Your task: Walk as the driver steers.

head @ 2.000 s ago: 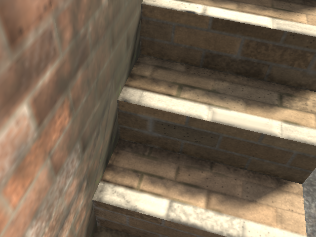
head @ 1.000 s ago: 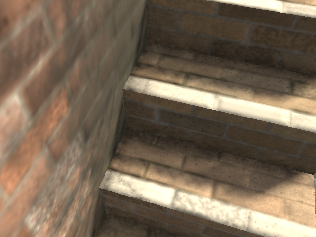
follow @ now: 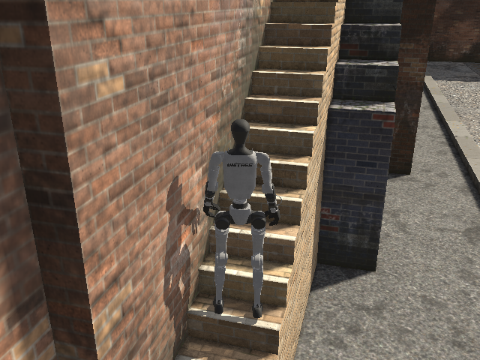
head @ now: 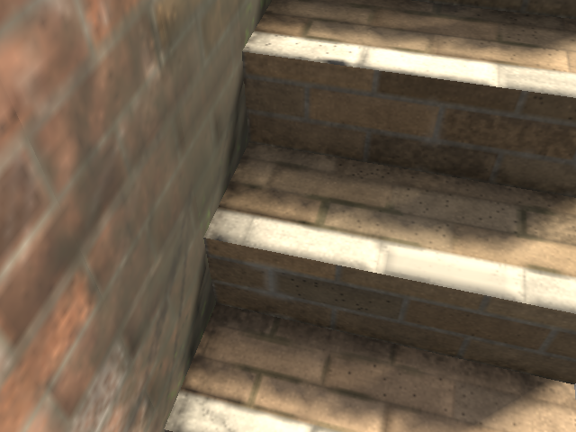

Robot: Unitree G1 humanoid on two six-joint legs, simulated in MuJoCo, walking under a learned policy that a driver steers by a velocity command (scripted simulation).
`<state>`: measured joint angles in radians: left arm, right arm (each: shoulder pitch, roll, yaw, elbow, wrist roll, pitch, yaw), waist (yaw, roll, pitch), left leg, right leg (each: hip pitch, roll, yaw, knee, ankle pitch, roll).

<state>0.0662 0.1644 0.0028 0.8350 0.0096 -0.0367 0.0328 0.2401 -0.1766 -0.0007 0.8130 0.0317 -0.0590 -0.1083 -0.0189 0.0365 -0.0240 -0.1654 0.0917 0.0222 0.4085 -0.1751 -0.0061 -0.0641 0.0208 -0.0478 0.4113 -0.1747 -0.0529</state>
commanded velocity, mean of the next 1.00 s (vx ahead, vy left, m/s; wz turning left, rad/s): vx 0.50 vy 0.00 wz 0.00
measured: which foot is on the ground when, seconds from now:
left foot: down 0.00-1.00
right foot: down 0.00-1.00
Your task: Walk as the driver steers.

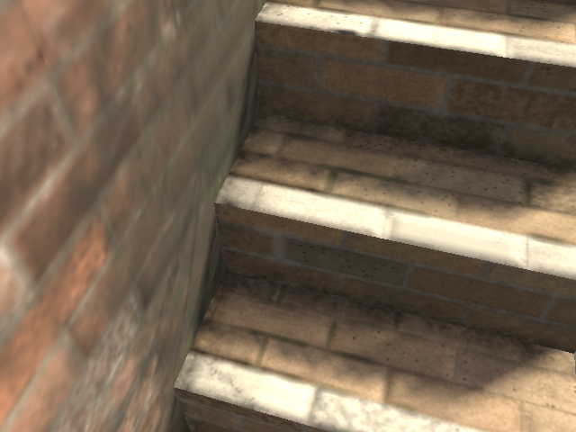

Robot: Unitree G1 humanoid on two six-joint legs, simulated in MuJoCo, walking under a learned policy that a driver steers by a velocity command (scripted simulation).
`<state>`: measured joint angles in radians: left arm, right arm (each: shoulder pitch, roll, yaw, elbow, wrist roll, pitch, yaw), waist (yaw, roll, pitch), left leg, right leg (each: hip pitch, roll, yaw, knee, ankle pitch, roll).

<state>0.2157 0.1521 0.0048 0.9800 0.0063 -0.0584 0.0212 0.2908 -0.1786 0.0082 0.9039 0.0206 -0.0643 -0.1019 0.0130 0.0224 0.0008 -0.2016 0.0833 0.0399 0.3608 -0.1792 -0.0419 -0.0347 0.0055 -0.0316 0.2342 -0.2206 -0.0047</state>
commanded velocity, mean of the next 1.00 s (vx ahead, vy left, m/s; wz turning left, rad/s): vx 0.41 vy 0.00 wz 0.00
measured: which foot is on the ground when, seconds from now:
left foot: down 0.00-1.00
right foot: down 0.00-1.00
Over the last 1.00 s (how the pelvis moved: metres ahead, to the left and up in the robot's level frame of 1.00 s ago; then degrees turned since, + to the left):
-0.05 0.00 -0.01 -1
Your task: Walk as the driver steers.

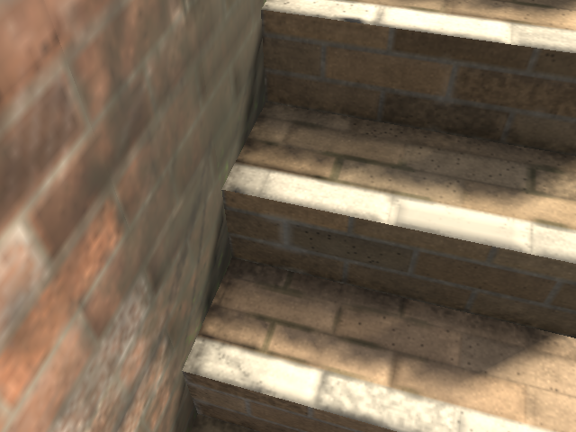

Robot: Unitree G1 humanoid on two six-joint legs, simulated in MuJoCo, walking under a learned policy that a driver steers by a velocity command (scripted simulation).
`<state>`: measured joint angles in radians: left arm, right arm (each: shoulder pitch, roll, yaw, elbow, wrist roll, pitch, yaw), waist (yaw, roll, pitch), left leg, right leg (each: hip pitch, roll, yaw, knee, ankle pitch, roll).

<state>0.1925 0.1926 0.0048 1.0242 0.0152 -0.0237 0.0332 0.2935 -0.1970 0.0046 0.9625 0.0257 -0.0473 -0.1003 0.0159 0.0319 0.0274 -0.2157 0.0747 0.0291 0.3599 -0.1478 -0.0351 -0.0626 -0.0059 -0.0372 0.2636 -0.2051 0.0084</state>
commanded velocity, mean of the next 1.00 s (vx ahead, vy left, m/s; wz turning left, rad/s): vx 0.25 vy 0.00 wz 0.00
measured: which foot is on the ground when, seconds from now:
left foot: down 0.00-1.00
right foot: down 0.00-1.00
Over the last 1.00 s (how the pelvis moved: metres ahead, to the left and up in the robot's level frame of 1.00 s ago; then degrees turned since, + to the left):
-0.02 0.01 0.00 0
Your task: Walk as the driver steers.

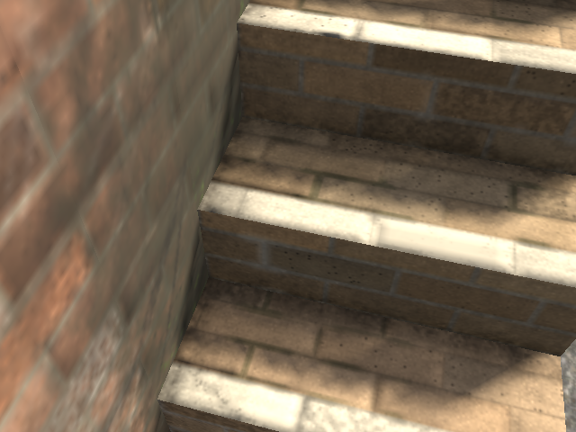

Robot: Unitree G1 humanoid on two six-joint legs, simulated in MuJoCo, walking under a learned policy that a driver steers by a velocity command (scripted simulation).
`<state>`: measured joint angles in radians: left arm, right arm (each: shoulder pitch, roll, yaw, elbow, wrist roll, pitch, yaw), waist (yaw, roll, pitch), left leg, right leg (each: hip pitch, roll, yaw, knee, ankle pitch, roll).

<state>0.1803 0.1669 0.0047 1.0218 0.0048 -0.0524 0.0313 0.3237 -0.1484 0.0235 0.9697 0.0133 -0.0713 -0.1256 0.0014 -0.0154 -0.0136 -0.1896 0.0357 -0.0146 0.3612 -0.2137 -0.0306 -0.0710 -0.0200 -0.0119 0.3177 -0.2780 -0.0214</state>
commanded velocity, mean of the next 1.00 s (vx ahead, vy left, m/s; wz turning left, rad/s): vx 0.49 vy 0.00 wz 0.00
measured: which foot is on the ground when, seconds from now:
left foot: down 0.00-1.00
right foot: down 0.00-1.00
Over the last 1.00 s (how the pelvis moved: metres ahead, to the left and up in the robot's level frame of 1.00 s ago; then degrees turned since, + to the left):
0.04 0.00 0.00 -1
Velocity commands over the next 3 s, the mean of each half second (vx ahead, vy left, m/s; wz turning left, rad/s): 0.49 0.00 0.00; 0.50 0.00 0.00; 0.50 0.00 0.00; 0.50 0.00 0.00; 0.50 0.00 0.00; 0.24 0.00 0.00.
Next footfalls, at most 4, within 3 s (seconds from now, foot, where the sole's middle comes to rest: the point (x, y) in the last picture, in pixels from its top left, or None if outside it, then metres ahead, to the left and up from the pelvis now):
none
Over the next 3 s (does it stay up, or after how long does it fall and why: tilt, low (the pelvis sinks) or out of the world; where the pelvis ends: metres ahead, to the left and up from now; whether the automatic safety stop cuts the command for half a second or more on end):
stays up -0.06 0.01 0.00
